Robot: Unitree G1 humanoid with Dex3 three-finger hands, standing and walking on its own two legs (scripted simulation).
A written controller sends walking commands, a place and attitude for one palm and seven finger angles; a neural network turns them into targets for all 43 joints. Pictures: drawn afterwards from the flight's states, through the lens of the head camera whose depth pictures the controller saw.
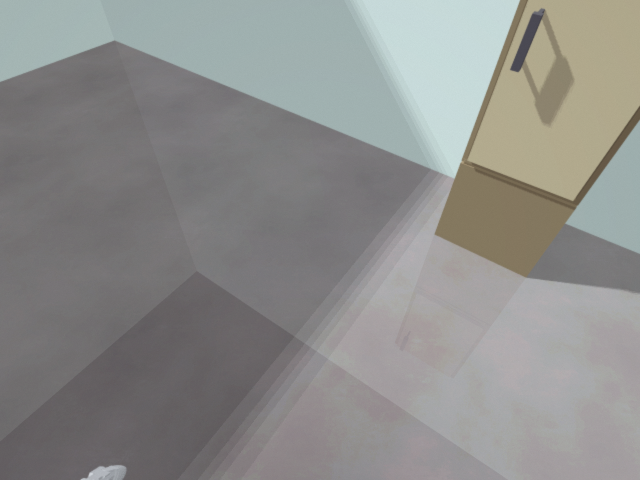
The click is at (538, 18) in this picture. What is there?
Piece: cupboard door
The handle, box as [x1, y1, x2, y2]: [510, 8, 544, 71]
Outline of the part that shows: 544,9 541,8 537,12 534,11 532,13 510,69 515,71 518,71 520,69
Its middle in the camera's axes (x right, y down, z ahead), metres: +0.55 -0.52 +1.01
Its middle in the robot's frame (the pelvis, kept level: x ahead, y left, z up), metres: +1.14 -0.49 +0.08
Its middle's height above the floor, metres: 0.85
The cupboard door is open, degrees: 0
